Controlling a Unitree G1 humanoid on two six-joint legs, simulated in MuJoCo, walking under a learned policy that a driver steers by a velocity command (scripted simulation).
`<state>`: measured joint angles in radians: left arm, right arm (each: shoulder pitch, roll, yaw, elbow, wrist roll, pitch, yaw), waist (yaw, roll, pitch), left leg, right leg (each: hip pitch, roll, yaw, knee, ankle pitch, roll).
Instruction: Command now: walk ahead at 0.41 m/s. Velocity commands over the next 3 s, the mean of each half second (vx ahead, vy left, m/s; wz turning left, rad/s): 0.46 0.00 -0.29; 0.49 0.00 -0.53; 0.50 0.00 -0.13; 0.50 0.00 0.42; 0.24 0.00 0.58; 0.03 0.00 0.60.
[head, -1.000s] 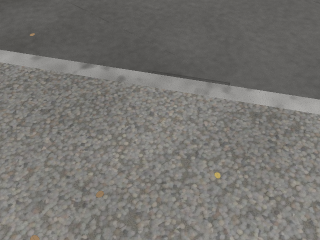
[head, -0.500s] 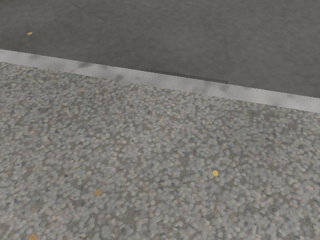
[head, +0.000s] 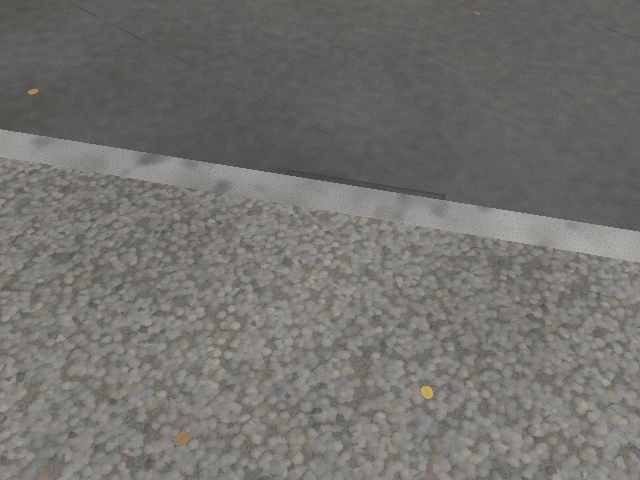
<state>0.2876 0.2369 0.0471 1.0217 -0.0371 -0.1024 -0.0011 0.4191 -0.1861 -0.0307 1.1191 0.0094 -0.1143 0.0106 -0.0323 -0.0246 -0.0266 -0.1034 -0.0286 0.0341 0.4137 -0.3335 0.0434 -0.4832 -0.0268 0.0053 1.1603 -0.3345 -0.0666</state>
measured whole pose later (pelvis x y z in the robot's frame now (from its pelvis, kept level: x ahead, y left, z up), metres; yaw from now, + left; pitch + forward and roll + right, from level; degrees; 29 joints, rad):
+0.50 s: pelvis +0.27 -0.07 +0.00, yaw -11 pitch +0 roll -1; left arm 0.24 0.24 0.06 0.90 -0.01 -0.08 -0.04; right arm 0.18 -0.26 -0.04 0.88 0.00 -0.14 -0.02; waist 0.02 0.02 0.04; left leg -0.57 0.10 -0.07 1.15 -0.29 0.02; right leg -0.26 0.13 0.01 0.38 -0.13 -0.12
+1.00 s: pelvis +0.57 -0.08 +0.00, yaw -28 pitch +2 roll +1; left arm 0.26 0.31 0.07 0.77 -0.03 -0.04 0.00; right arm 0.25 -0.25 -0.06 0.83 -0.01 -0.12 0.01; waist -0.02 -0.05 0.01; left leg -0.21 -0.03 0.06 0.36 -0.17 0.03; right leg -0.58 -0.05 0.07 1.13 -0.31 -0.03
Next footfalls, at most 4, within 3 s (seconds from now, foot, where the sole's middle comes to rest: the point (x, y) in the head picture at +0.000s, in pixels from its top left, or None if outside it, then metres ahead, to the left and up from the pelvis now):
0.30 right None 0.35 -0.14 -0.78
0.80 left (318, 422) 0.66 -0.01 -0.78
1.30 right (471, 376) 0.77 -0.37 -0.78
1.84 left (416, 255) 1.15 -0.30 -0.78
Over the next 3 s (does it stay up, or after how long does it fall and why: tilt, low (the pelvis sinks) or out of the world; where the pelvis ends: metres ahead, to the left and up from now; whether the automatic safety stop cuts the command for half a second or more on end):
stays up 1.23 -0.38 0.00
